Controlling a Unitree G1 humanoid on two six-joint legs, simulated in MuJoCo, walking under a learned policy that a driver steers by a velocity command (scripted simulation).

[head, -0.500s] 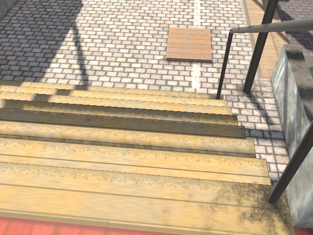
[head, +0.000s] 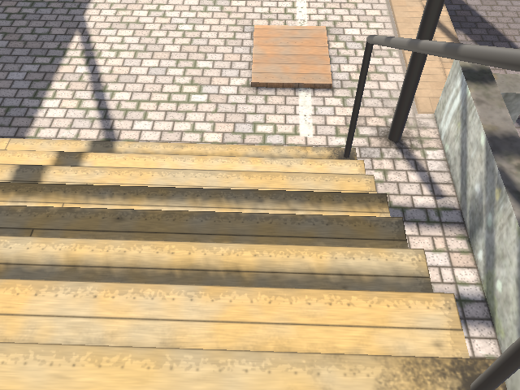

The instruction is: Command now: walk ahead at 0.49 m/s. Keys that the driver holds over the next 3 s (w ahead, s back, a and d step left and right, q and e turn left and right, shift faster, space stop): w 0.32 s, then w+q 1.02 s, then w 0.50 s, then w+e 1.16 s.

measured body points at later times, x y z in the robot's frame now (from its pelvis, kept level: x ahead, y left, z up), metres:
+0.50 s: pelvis +0.27 -0.04 +0.01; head +0.28 -0.05 +0.46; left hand +0.20 +0.19 -0.13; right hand +0.37 -0.27 -0.14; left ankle +0.40 +0.13 -0.67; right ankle +0.25 -0.09 -0.74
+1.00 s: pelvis +0.48 +0.02 -0.01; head +0.48 +0.03 +0.44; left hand +0.52 +0.31 -0.13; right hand +0.55 -0.25 -0.14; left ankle +0.40 +0.04 -0.74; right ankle +0.63 -0.13 -0.68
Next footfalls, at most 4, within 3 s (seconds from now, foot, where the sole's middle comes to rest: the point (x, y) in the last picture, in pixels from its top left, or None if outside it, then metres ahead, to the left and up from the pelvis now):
0.18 right None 0.29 -0.09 -0.78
0.72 left None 0.44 0.05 -0.78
1.28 right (265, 316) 0.75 -0.01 -0.95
1.76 left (167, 293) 0.84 0.30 -0.95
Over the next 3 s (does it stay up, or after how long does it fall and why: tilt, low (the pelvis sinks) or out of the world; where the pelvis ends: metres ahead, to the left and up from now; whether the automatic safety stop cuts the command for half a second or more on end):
stays up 1.33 0.55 -0.56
